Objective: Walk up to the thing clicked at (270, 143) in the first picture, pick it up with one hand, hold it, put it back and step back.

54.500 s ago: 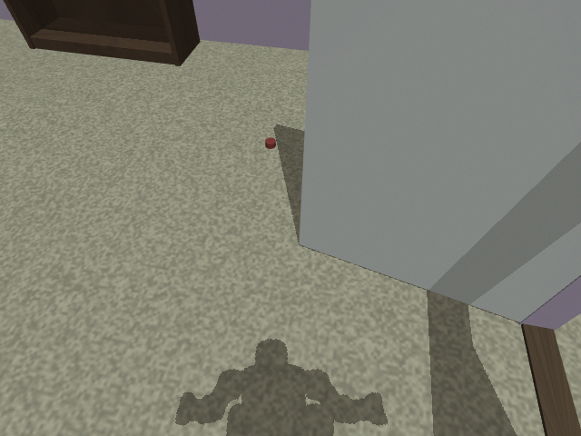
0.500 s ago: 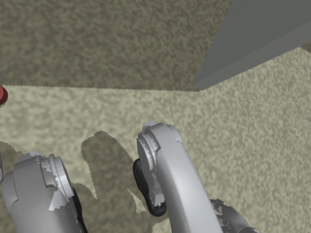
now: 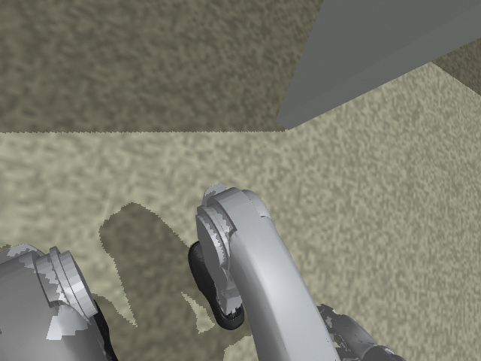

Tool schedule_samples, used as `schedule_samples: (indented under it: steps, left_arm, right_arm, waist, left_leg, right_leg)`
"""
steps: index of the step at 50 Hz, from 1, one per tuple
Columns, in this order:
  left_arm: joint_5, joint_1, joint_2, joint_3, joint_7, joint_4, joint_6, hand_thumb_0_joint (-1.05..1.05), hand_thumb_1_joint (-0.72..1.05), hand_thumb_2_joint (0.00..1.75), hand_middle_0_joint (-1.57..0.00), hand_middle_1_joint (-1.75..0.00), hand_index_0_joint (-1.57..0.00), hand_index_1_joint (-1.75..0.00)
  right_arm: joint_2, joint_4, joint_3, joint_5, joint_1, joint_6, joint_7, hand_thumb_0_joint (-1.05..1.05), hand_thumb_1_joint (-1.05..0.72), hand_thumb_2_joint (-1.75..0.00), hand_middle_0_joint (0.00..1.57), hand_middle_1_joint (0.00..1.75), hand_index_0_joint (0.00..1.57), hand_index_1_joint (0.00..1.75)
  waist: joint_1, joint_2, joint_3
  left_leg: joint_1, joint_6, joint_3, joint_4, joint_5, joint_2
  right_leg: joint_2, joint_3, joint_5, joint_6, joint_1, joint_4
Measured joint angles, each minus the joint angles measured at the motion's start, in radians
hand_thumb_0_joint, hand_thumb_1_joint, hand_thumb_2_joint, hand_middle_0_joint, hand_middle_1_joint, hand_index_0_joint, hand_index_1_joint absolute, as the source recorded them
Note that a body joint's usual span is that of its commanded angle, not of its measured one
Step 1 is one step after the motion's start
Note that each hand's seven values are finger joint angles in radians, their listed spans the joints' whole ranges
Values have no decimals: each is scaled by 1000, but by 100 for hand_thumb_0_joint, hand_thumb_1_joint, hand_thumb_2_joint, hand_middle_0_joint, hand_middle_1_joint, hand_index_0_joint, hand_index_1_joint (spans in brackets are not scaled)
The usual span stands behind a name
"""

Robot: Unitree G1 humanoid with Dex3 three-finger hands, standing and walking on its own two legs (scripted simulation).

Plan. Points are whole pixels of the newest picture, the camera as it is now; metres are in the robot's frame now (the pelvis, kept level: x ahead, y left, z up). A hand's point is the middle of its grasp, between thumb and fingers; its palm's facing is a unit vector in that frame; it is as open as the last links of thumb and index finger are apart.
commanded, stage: rest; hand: left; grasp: from above
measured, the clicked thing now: out of the picture +0.47 +0.30 -0.27
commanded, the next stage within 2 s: open in 0.66 s
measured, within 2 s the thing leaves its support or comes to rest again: rests again in 0.18 s
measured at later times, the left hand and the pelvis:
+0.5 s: hand out of the picture +0.45 +0.30 -0.24, palm faces -0.42 -0.17 -0.89, open 7.9 cm; pelvis +0.00 +0.00 +0.00, yaw -1 degrees
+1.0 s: hand out of the picture +0.46 +0.30 -0.25, palm faces -0.41 -0.16 -0.90, open 8.7 cm; pelvis +0.00 +0.00 +0.00, yaw -2 degrees
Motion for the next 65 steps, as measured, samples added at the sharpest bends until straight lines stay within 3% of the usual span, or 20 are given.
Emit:
schedule_samples:
  steps: [17,42,48,65]
  left_arm:
    - [-21,-3,24,-6,29,28,6,2,33,20,-101,-36,-91,-27]
    - [-29,-31,70,-48,62,82,-5,1,32,22,-101,-38,-90,-28]
    - [-33,-35,82,-47,56,75,-3,1,29,33,-88,-42,-81,-36]
    - [-51,-30,87,-66,44,50,9,0,-17,69,-46,-63,-43,-65]
  right_arm:
    - [-4,-9,37,-8,-14,-38,30,0,-91,-90,20,30,20,30]
    - [-21,-37,88,-18,-25,-67,41,0,-91,-90,20,30,20,30]
    - [-20,-47,93,-15,-27,-75,43,0,-91,-90,20,30,20,30]
    - [-22,-49,103,-14,-27,-78,46,0,-91,-90,20,30,20,30]
  waist:
    - [-17,-20,26]
    - [-35,-39,55]
    - [-38,-50,66]
    - [-35,-54,70]
  left_leg:
    - [17,0,-18,11,-10,5]
    - [30,6,-34,11,-14,10]
    - [33,6,-37,11,-13,9]
    - [39,5,-43,6,-14,7]
  right_leg:
    - [9,-13,2,4,18,-4]
    - [17,-26,8,11,40,-23]
    - [17,-28,10,14,44,-26]
    - [16,-35,9,13,55,-36]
